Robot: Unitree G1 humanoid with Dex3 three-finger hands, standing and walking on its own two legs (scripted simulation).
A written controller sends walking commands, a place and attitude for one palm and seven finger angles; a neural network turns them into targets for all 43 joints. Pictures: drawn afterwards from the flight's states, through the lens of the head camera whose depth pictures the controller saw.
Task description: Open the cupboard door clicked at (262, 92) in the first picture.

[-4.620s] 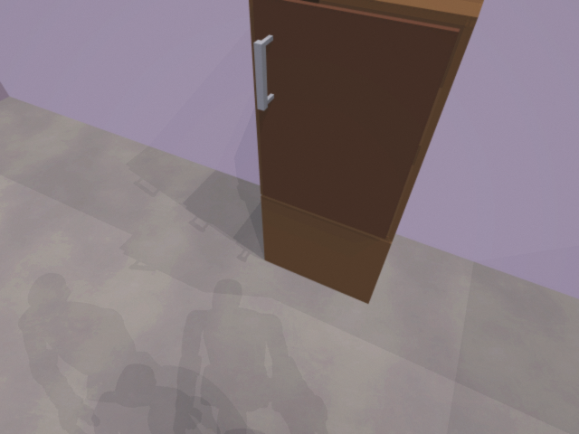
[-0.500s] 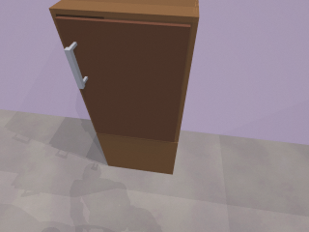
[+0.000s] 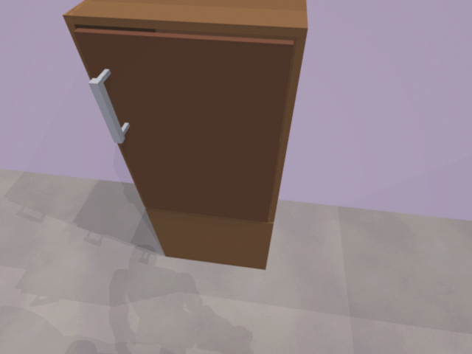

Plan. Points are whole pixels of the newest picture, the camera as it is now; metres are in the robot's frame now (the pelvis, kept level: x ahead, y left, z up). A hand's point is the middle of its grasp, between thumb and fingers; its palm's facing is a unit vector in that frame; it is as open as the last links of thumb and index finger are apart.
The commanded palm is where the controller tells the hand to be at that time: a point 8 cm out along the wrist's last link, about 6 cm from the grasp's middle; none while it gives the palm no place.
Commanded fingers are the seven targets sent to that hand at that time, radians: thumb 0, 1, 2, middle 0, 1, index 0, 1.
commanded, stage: shuffle to correct the standing spot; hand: left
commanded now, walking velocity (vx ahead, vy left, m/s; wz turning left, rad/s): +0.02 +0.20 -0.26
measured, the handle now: (112, 108) +0.58 +0.32 +0.10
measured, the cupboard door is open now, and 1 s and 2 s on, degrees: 0 0 0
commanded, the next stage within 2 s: come to a stop and stand still in 1.18 s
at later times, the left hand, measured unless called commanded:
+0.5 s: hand out of the picture +0.04 +0.26 -0.18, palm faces +0.04 -0.95 -0.30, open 7.4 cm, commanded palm none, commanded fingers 0.00 0.90 0.90 -0.20 -0.30 -0.20 -0.30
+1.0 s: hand out of the picture +0.03 +0.27 -0.15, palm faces +0.03 -0.95 -0.30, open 7.3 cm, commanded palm none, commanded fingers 0.00 0.90 0.90 -0.20 -0.30 -0.20 -0.30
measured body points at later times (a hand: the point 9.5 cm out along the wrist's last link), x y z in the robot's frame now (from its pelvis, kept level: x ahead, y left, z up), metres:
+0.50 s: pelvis +0.00 +0.05 -0.01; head +0.03 +0.04 +0.43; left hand +0.04 +0.31 -0.16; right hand +0.04 -0.19 -0.17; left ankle -0.01 +0.14 -0.73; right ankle -0.04 -0.13 -0.74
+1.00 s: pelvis -0.02 +0.08 +0.00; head +0.01 +0.04 +0.45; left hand +0.02 +0.32 -0.13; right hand +0.01 -0.15 -0.17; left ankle -0.03 +0.22 -0.65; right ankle -0.05 +0.00 -0.74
